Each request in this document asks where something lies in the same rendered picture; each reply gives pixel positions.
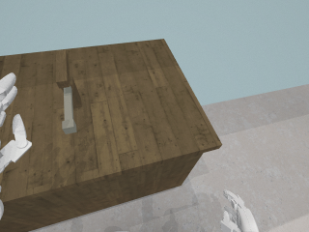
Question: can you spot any robot left hand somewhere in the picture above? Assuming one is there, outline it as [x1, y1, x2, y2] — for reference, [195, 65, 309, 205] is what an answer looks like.
[0, 72, 32, 173]

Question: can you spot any tap lever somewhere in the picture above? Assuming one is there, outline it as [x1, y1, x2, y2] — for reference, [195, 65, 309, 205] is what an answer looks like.
[62, 86, 77, 134]

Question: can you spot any counter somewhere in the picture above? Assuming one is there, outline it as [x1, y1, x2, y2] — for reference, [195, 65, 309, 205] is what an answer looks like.
[0, 39, 222, 232]

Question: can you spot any robot right hand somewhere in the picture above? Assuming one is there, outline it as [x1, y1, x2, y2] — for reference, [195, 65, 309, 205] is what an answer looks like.
[220, 189, 259, 232]

